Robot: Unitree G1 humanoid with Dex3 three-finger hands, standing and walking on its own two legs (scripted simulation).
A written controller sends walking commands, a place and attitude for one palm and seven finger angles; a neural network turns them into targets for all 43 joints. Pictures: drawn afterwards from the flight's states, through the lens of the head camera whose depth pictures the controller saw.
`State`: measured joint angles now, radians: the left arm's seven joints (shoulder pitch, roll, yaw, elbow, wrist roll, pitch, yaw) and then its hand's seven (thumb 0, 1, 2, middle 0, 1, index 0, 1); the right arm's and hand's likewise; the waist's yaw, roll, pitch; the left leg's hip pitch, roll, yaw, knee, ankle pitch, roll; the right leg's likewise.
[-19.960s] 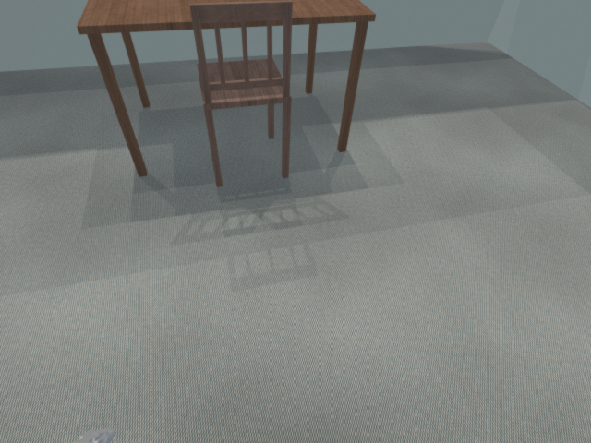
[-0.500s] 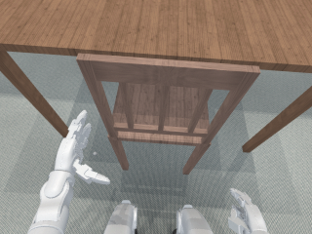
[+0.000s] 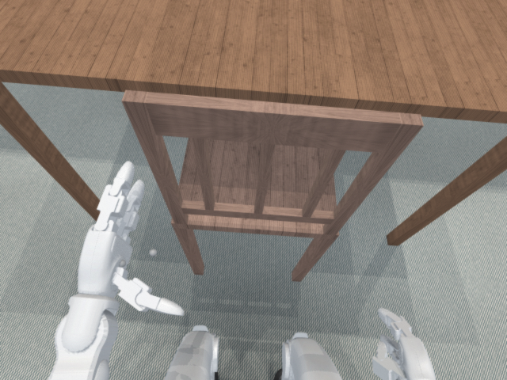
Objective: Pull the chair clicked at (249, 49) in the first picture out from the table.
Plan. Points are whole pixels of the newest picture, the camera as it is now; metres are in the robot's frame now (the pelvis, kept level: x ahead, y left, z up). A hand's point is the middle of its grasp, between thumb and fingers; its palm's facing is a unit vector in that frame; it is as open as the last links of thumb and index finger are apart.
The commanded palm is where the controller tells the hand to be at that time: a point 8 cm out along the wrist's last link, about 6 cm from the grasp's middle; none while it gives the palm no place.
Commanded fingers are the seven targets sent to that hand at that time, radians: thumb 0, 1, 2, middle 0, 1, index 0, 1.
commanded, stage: aim the fingers beside a spindle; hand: left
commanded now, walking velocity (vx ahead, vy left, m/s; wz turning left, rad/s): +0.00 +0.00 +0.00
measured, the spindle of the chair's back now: (263, 180) +0.43 +0.00 +0.00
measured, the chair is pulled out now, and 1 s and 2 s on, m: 0.00 0.00 0.00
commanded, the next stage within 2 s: push the fingers through the gap in 0.02 s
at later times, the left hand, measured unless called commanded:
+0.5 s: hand (154, 225) +0.35 +0.17 -0.01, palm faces -0.04 -1.00 -0.05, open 16.9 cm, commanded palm +0.32 +0.21 +0.01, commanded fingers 0.00 -0.50 0.30 -0.06 -0.08 -0.06 -0.08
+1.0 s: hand (161, 197) +0.39 +0.16 +0.01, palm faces -0.02 -1.00 -0.02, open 16.9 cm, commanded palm +0.38 +0.21 +0.01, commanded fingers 0.00 -0.50 0.30 -0.06 -0.08 -0.06 -0.08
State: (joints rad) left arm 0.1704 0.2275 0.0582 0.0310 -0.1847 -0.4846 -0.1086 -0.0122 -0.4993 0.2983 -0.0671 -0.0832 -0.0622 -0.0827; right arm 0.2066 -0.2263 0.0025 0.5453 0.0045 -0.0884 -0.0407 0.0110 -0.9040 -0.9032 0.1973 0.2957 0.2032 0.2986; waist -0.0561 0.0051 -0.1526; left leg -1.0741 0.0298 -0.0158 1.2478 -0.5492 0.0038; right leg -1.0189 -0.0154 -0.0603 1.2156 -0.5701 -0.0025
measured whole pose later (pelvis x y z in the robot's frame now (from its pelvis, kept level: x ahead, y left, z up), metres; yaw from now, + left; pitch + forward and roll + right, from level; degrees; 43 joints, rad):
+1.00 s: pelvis -0.01 +0.01 -0.01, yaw -1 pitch +24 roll -3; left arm -0.34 0.25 0.19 0.56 -0.16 -0.44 -0.12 -0.01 -0.50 0.30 -0.07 -0.08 -0.06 -0.08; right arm 0.21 -0.24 0.02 0.60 0.00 -0.02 -0.03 0.01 -0.90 -0.90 0.20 0.30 0.20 0.30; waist -0.10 0.02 -0.15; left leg -1.16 0.03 -0.01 1.29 -0.54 0.02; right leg -1.10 -0.02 -0.06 1.24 -0.56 0.01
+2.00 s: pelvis -0.01 +0.01 -0.01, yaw -1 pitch +25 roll -3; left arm -0.50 0.27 0.21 0.77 -0.14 -0.46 -0.13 -0.01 -0.50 0.30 -0.11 -0.22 -0.10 -0.22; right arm 0.24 -0.24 0.01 0.61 0.00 0.05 -0.01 0.01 -0.90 -0.90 0.20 0.30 0.20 0.30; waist -0.11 0.02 -0.15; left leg -1.17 0.03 -0.01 1.27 -0.53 0.02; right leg -1.11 -0.01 -0.05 1.23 -0.55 0.01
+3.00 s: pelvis -0.01 +0.01 -0.01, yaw -2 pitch +24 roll -2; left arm -0.41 0.24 0.20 0.66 -0.14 -0.46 -0.09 0.01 0.64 0.78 -0.44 -1.45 -0.43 -1.45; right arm 0.24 -0.23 0.01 0.58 0.00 0.05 0.01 0.01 -0.90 -0.90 0.20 0.30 0.20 0.30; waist -0.11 0.02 -0.16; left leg -1.15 0.04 0.01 1.27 -0.54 0.02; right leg -1.10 -0.01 -0.03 1.23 -0.55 0.01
